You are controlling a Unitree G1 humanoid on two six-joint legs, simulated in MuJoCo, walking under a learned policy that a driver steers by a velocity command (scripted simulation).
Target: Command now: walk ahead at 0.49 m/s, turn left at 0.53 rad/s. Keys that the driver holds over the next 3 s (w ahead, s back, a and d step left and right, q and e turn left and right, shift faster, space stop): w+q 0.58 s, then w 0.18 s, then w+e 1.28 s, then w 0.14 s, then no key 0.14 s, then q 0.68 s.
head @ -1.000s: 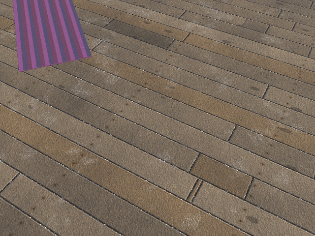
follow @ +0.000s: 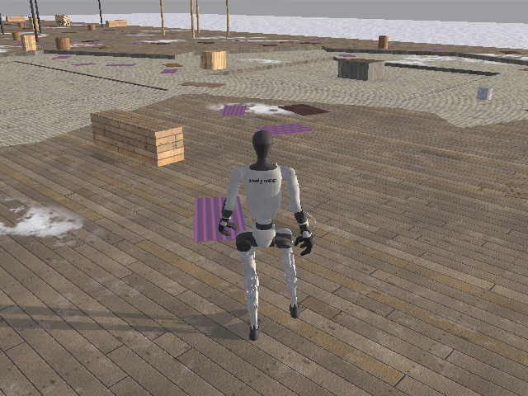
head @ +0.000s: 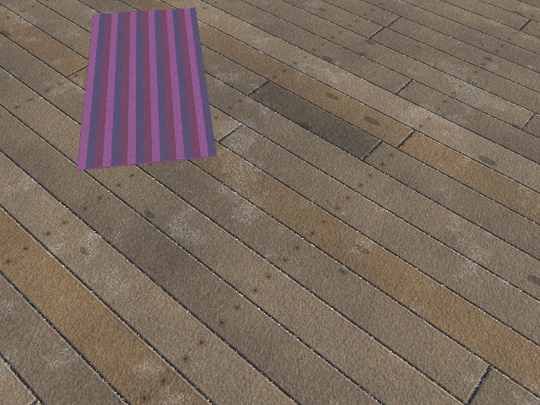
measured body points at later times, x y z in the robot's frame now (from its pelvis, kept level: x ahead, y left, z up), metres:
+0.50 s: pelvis +0.27 -0.04 +0.00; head +0.29 -0.04 +0.45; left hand +0.22 +0.24 -0.11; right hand +0.50 -0.24 -0.10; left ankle +0.31 +0.15 -0.66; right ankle +0.27 -0.15 -0.74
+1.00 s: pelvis +0.49 +0.12 +0.00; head +0.50 +0.14 +0.45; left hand +0.49 +0.42 -0.12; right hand +0.67 -0.09 -0.11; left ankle +0.45 +0.19 -0.74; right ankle +0.62 -0.02 -0.66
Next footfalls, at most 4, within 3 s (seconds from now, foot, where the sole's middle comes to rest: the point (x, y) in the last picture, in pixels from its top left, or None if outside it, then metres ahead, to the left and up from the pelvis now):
0.22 right None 0.31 -0.14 -0.78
0.76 left None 0.48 0.21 -0.78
1.32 right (228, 280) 0.85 0.10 -0.78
1.80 left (158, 216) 1.09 0.32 -0.78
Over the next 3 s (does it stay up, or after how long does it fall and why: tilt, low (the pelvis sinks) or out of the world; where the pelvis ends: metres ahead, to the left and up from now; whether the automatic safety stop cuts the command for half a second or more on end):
stays up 1.28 0.15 0.00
